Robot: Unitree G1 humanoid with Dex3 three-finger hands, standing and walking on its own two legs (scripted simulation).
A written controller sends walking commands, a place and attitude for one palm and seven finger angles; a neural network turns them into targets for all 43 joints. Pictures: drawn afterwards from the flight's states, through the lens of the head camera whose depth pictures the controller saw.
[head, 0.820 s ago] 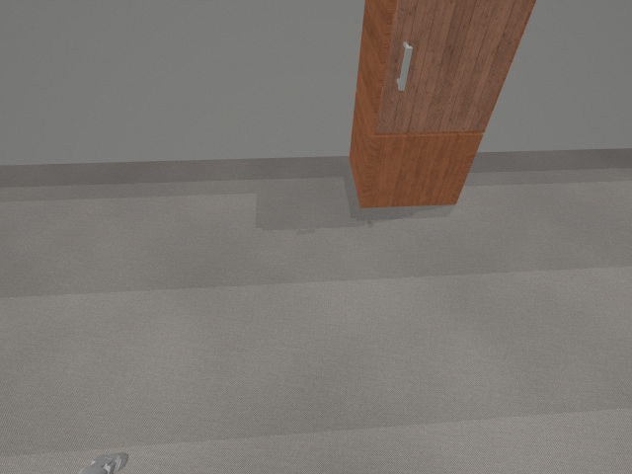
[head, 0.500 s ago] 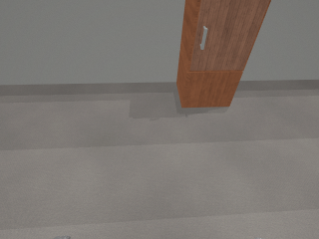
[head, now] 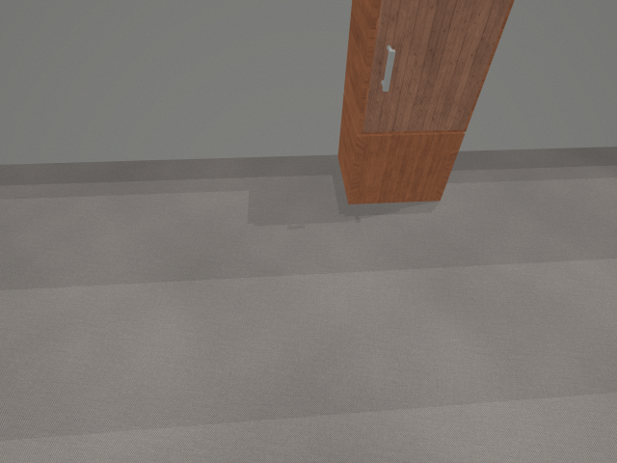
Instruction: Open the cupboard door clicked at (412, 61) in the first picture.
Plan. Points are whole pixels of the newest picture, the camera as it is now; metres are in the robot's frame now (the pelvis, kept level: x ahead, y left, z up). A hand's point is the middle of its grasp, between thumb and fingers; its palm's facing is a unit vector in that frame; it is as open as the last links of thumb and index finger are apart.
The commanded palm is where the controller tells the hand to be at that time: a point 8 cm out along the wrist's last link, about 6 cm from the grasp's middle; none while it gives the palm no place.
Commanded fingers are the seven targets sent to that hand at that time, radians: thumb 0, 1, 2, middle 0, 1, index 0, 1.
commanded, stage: stand and wait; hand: left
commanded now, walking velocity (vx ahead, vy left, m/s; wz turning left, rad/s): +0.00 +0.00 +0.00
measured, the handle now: (387, 68) +1.38 -0.21 -0.08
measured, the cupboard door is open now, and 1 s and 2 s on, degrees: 0 0 0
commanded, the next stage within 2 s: look at it before walking up in 0.04 s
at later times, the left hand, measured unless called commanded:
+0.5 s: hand out of the picture +0.08 +0.24 -0.16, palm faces -0.04 -0.94 -0.33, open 7.4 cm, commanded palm none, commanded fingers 0.00 0.90 0.90 -0.20 -0.30 -0.20 -0.30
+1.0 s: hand out of the picture +0.08 +0.22 -0.18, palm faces -0.12 -0.95 -0.29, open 7.4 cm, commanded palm none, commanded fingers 0.00 0.90 0.90 -0.20 -0.30 -0.20 -0.30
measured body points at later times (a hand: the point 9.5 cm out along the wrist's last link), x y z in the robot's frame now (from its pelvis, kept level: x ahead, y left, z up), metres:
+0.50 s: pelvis +0.00 +0.00 +0.00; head +0.01 +0.00 +0.45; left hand +0.08 +0.29 -0.13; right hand +0.08 -0.30 -0.13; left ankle +0.01 +0.13 -0.74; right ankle +0.01 -0.12 -0.74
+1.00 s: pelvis +0.00 +0.00 -0.01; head +0.02 -0.01 +0.44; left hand +0.08 +0.27 -0.15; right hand +0.06 -0.28 -0.15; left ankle +0.01 +0.13 -0.74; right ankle +0.01 -0.12 -0.74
